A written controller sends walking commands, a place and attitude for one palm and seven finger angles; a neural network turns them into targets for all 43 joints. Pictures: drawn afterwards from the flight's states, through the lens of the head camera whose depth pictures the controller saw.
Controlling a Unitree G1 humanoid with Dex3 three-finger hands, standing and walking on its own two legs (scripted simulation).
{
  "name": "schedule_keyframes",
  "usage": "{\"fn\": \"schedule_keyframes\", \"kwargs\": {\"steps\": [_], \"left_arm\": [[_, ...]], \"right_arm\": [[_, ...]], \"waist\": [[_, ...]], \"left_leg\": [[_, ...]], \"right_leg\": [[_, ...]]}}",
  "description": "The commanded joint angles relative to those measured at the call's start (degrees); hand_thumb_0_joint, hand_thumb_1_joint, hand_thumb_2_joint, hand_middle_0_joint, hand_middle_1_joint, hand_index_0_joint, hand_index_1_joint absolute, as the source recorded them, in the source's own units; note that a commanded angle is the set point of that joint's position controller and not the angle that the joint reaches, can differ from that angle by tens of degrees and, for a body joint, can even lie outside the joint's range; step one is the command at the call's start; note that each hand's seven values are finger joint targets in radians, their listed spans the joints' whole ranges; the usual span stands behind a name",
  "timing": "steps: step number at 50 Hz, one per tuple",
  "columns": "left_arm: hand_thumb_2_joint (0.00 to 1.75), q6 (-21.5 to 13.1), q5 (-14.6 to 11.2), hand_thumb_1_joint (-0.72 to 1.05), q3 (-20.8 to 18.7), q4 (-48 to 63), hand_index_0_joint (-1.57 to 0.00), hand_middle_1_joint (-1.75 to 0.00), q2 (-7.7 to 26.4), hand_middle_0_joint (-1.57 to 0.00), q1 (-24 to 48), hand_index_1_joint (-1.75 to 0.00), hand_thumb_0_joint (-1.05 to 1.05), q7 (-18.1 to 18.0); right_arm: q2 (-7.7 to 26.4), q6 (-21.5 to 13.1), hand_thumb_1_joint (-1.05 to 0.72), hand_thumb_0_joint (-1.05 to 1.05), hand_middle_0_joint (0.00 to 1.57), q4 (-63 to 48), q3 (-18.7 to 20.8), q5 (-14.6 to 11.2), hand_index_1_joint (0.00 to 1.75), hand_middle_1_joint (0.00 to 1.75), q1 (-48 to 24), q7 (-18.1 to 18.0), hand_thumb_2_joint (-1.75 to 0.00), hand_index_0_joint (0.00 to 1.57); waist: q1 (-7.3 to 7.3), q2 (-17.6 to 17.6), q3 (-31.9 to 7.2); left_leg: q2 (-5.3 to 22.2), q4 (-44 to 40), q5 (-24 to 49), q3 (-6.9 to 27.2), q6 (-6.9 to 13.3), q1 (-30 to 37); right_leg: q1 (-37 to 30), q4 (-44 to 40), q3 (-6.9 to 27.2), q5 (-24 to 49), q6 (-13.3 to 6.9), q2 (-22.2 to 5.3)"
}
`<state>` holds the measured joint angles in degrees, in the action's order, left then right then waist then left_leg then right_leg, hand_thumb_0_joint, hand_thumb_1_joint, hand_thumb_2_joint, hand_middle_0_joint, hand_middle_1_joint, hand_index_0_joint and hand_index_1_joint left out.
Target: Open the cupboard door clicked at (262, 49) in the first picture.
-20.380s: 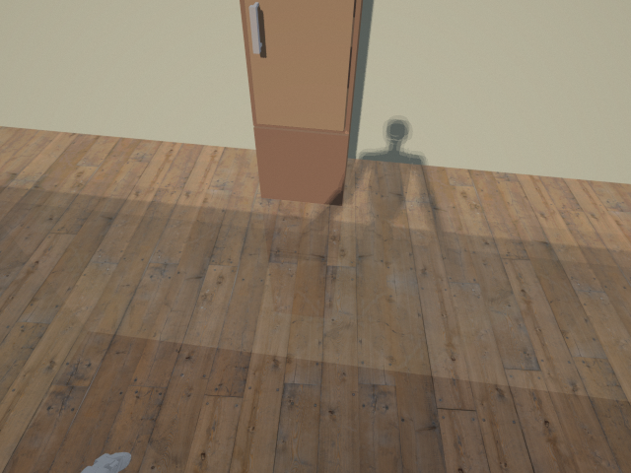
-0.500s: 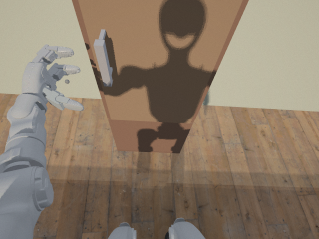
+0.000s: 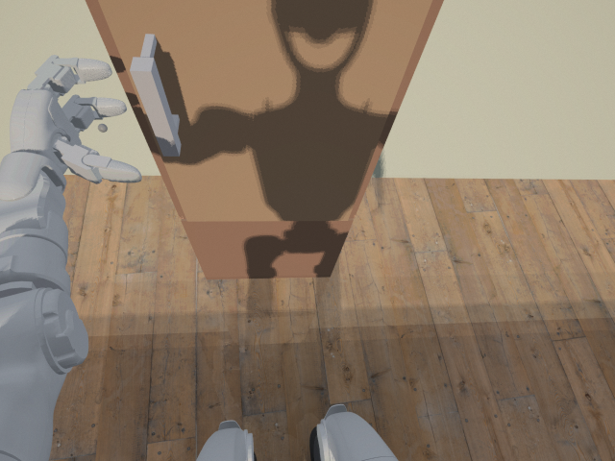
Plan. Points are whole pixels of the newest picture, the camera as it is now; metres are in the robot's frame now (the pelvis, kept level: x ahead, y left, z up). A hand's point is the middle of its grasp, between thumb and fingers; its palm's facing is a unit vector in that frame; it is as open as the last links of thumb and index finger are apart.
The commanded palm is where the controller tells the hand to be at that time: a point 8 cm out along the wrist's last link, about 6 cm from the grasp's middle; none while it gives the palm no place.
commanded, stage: move the hooked fingers beside the handle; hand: left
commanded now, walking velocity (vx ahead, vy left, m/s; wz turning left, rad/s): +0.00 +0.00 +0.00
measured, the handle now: (161, 100) +0.56 +0.14 +0.09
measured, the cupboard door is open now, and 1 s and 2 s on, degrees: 0 0 0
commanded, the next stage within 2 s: slide the fingers in behind the handle in 0.56 s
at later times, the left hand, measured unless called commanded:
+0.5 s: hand (98, 133) +0.50 +0.21 +0.09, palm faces -0.04 -1.00 +0.00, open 14.0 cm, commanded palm +0.48 +0.25 +0.09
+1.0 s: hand (121, 134) +0.50 +0.18 +0.09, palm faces -0.04 -1.00 -0.01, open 14.0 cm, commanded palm +0.48 +0.22 +0.09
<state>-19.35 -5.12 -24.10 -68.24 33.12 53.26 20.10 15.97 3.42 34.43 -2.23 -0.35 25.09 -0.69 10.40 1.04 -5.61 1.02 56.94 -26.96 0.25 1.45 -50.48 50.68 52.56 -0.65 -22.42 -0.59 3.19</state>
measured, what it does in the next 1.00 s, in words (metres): stands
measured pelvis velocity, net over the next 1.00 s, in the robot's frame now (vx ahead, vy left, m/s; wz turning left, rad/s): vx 0.00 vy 0.01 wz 0.01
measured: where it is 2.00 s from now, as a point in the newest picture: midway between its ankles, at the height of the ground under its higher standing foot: outside the picture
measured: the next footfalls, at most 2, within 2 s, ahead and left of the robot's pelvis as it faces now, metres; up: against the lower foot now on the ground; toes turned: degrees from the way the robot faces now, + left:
none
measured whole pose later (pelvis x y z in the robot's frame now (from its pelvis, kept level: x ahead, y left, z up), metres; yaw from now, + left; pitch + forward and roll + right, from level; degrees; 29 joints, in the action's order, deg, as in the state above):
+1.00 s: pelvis +0.00 +0.01 +0.00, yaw +1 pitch +19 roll -3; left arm -20.5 -5.2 -19.9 -66.4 27.2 52.3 15.4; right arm 15.1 3.6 34.9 -1.9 -0.1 24.3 0.4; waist 9.7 1.2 -6.1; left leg 0.4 57.6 -27.3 0.9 1.8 -49.7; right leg 49.3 52.8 -1.3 -22.9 -0.2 2.6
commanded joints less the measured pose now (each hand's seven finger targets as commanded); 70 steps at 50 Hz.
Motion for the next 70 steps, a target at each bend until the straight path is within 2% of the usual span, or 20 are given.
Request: {"fn": "schedule_keyframes", "kwargs": {"steps": [1, 2, 4, 6, 8, 11, 13, 14, 16, 26, 28, 32, 36, 38, 41, 44, 47, 51, 59, 70], "left_arm": [[0.30, -4.9, -2.3, -0.50, -2.7, 15.5, -0.30, -1.20, 15.9, -0.30, 27.2, -1.20, 0.00, -0.6], [0.30, -5.0, -2.2, -0.50, -2.7, 15.8, -0.30, -1.20, 15.7, -0.30, 26.4, -1.20, 0.00, -0.6], [0.30, -4.6, -1.7, -0.50, -2.6, 14.4, -0.30, -1.20, 16.1, -0.30, 25.0, -1.20, 0.00, -0.8], [0.30, -4.1, -1.4, -0.50, -0.5, 13.3, -0.30, -1.20, 13.2, -0.30, 24.4, -1.20, 0.00, -0.6], [0.30, -3.4, -1.3, -0.50, -1.4, 12.1, -0.30, -1.20, 14.6, -0.30, 22.7, -1.20, 0.00, -0.4], [0.30, -3.4, -2.4, -0.50, 0.6, 13.9, -0.30, -1.20, 11.3, -0.30, 22.3, -1.20, 0.00, 0.2], [0.30, -3.2, -2.5, -0.50, 1.6, 12.1, -0.30, -1.20, 10.0, -0.30, 22.2, -1.20, 0.00, 0.4], [0.30, -3.3, -2.8, -0.50, 1.0, 12.3, -0.30, -1.20, 10.6, -0.30, 23.2, -1.20, 0.00, 0.2], [0.30, -3.8, -2.9, -0.50, 0.8, 13.6, -0.30, -1.20, 10.7, -0.30, 23.9, -1.20, 0.00, 0.1], [0.30, -4.9, -1.7, -0.50, 0.2, 14.0, -0.30, -1.20, 11.9, -0.30, 26.4, -1.20, 0.00, -1.8], [0.30, -4.5, -1.3, -0.50, 1.7, 13.5, -0.30, -1.20, 10.7, -0.30, 27.6, -1.20, 0.00, -2.0], [0.30, -4.3, -1.4, -0.50, -0.7, 13.0, -0.30, -1.20, 13.6, -0.30, 25.8, -1.20, 0.00, -1.9], [0.30, -4.3, -2.1, -0.50, 2.7, 13.7, -0.30, -1.20, 8.1, -0.30, 25.0, -1.20, 0.00, -1.5], [0.30, -4.5, -2.4, -0.50, 1.7, 14.5, -0.30, -1.20, 8.6, -0.30, 23.8, -1.20, 0.00, -1.6], [0.30, -3.8, -2.9, -0.50, 3.4, 12.3, -0.30, -1.20, 5.8, -0.30, 23.9, -1.20, 0.00, -2.0], [0.30, -3.9, -2.0, -0.50, 2.6, 13.0, -0.30, -1.20, 7.0, -0.30, 25.0, -1.20, 0.00, -3.5], [0.30, -5.4, -1.2, -0.50, 3.1, 15.8, -0.30, -1.20, 6.7, -0.30, 27.2, -1.20, 0.00, -4.9], [0.30, -6.5, -0.9, -0.50, 3.1, 15.1, -0.30, -1.20, 6.3, -0.30, 28.4, -1.20, 0.00, -6.4], [0.30, -5.1, -0.2, -0.50, 1.2, 13.2, -0.30, -1.20, 8.2, -0.30, 26.1, -1.20, 0.00, -7.6], [0.30, -6.0, -1.5, -0.50, 6.2, 14.7, -0.30, -1.20, 0.0, -0.30, 25.9, -1.20, 0.00, -7.7]], "right_arm": [[10.2, -0.8, -0.90, 0.00, 0.20, -3.3, 3.9, 0.3, 0.30, 0.30, 8.8, -0.8, -0.90, 0.20], [10.3, -0.8, -0.90, 0.00, 0.20, -3.3, 4.0, 0.3, 0.30, 0.30, 8.9, -0.8, -0.90, 0.20], [10.1, -0.6, -0.90, 0.00, 0.20, -3.2, 3.7, 0.2, 0.30, 0.30, 8.9, -0.8, -0.90, 0.20], [9.8, -0.4, -0.90, 0.00, 0.20, -3.0, 3.8, 0.2, 0.30, 0.30, 9.0, -0.7, -0.90, 0.20], [10.2, -0.1, -0.90, 0.00, 0.20, -2.9, 3.9, 0.1, 0.30, 0.30, 8.9, -0.7, -0.90, 0.20], [9.8, -0.1, -0.90, 0.00, 0.20, -3.6, 3.8, 0.1, 0.30, 0.30, 8.5, -0.5, -0.90, 0.20], [9.8, 0.0, -0.90, 0.00, 0.20, -3.2, 3.8, 0.0, 0.30, 0.30, 8.0, -0.5, -0.90, 0.20], [10.0, 0.0, -0.90, 0.00, 0.20, -3.1, 3.9, 0.1, 0.30, 0.30, 8.3, -0.5, -0.90, 0.20], [10.0, -0.1, -0.90, 0.00, 0.20, -3.4, 3.9, 0.1, 0.30, 0.30, 8.1, -0.5, -0.90, 0.20], [10.0, -0.3, -0.90, 0.00, 0.20, -2.8, 3.8, 0.2, 0.30, 0.30, 7.6, -0.4, -0.90, 0.20], [9.8, -0.4, -0.90, 0.00, 0.20, -2.5, 3.7, 0.2, 0.30, 0.30, 7.5, -0.5, -0.90, 0.20], [10.1, -0.3, -0.90, 0.00, 0.20, -3.1, 3.6, 0.2, 0.30, 0.30, 7.6, -0.6, -0.90, 0.20], [9.6, -0.4, -0.90, 0.00, 0.20, -3.4, 3.7, 0.3, 0.30, 0.30, 7.7, -0.2, -0.90, 0.20], [9.9, -0.3, -0.90, 0.00, 0.20, -3.2, 4.0, 0.4, 0.30, 0.30, 7.9, -0.1, -0.90, 0.20], [9.6, -0.3, -0.90, 0.00, 0.20, -3.0, 3.8, 0.3, 0.30, 0.30, 7.8, 0.0, -0.90, 0.20], [9.8, -0.3, -0.90, 0.00, 0.20, -3.0, 4.0, 0.4, 0.30, 0.30, 8.0, 0.0, -0.90, 0.20], [9.4, -0.8, -0.90, 0.00, 0.20, -2.9, 4.0, 0.6, 0.30, 0.30, 7.8, 0.2, -0.90, 0.20], [9.5, -1.3, -0.90, 0.00, 0.20, -2.3, 4.1, 0.8, 0.30, 0.30, 7.8, 0.4, -0.90, 0.20], [9.4, -1.3, -0.90, 0.00, 0.20, -3.1, 3.9, 0.8, 0.30, 0.30, 7.9, 0.4, -0.90, 0.20], [8.8, -1.5, -0.90, 0.00, 0.20, -2.5, 4.5, 0.7, 0.30, 0.30, 7.5, 1.0, -0.90, 0.20]], "waist": [[-0.53, 7.0, -29.0], [-0.67, 6.6, -30.6], [-0.78, 6.5, -28.5], [-0.34, 7.5, -26.8], [-0.54, 6.6, -25.8], [-0.70, 9.0, -26.4], [0.01, 6.8, -24.2], [0.29, 4.8, -23.8], [-0.24, 7.0, -24.7], [-0.28, 8.4, -27.3], [0.55, 8.8, -26.5], [-0.43, 7.5, -27.6], [0.17, 7.7, -26.5], [-0.45, 7.0, -27.9], [0.27, 5.7, -23.9], [0.06, 5.2, -23.3], [-0.27, 9.0, -26.3], [0.52, 7.2, -25.9], [-0.48, 4.5, -27.5], [0.38, 5.2, -26.0]], "left_leg": [[0.1, -5.5, 24.7, 2.0, 0.4, 18.7], [0.1, -5.7, 25.7, 2.1, 0.3, 19.8], [0.0, -5.8, 25.4, 1.9, 0.4, 18.2], [0.0, -5.7, 26.4, 2.0, 0.3, 19.4], [0.2, -5.8, 26.3, 1.9, 0.3, 18.8], [0.1, -5.9, 28.3, 1.9, 0.2, 20.9], [0.3, -5.8, 26.9, 2.2, 0.1, 20.0], [0.3, -5.9, 26.0, 2.3, 0.3, 18.9], [0.1, -5.8, 26.3, 2.4, 0.1, 20.0], [0.2, -5.1, 27.2, 3.5, -0.4, 21.8], [0.4, -5.1, 27.0, 3.5, -0.4, 22.0], [0.2, -5.4, 26.9, 3.2, -0.3, 20.6], [0.4, -5.6, 27.8, 3.4, -0.4, 22.4], [0.5, -5.5, 28.1, 3.4, -0.5, 23.0], [0.2, -6.0, 24.5, 3.2, -0.2, 20.3], [0.1, -6.5, 21.9, 3.2, -0.1, 19.3], [0.1, -6.1, 23.9, 3.5, -0.6, 22.2], [0.1, -5.6, 22.7, 3.6, -0.5, 21.3], [-0.6, -5.6, 22.0, 2.3, 0.1, 17.0], [-0.5, -5.5, 22.4, 2.2, -0.1, 19.4]], "right_leg": [[-15.3, -4.6, 0.5, 20.1, -0.8, 0.2], [-15.7, -4.7, 0.4, 20.8, -0.6, 0.2], [-16.1, -4.8, 0.5, 21.2, -0.6, 0.1], [-14.5, -4.8, 0.1, 21.2, -0.8, 0.3], [-14.2, -5.1, 0.1, 21.2, -0.7, 0.2], [-13.8, -5.0, -0.2, 21.9, -1.1, 0.2], [-12.1, -5.1, -0.4, 20.5, -0.8, 0.3], [-12.8, -5.2, -0.4, 20.4, -0.7, 0.3], [-12.6, -4.7, -0.4, 20.1, -1.0, 0.2], [-10.9, -3.8, -0.7, 18.6, -1.2, 0.2], [-9.6, -4.0, -0.7, 18.3, -0.9, 0.1], [-12.3, -4.0, -0.5, 19.3, -0.9, 0.1], [-10.7, -4.4, -1.1, 18.9, -1.1, 0.4], [-11.0, -4.4, -1.1, 18.9, -1.0, 0.4], [-10.3, -4.9, -1.2, 17.1, -1.1, 0.4], [-10.0, -5.1, -1.1, 15.3, -1.0, 0.2], [-9.3, -4.4, -1.0, 15.7, -1.2, 0.1], [-9.0, -4.2, -1.0, 15.1, -1.1, 0.2], [-14.5, -4.2, -0.1, 18.4, -0.8, -0.1], [-11.8, -4.7, -0.5, 18.2, -0.8, 0.1]]}}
